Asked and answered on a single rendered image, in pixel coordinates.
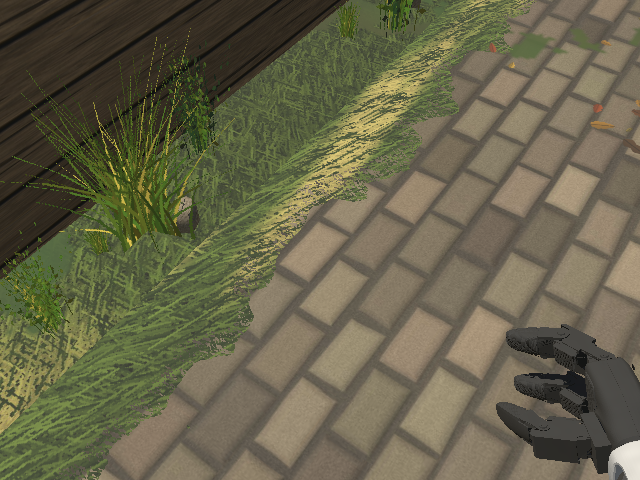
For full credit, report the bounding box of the right robot hand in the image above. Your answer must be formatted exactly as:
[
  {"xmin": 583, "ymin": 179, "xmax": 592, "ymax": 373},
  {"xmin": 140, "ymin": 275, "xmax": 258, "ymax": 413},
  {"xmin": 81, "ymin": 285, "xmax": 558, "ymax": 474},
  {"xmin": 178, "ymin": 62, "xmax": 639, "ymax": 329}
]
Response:
[{"xmin": 496, "ymin": 324, "xmax": 640, "ymax": 474}]

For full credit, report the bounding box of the robot right forearm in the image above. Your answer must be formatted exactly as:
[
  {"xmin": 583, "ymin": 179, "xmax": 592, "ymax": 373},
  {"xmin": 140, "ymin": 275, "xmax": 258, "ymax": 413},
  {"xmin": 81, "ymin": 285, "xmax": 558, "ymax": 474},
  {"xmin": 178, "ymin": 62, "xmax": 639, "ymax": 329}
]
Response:
[{"xmin": 608, "ymin": 440, "xmax": 640, "ymax": 480}]

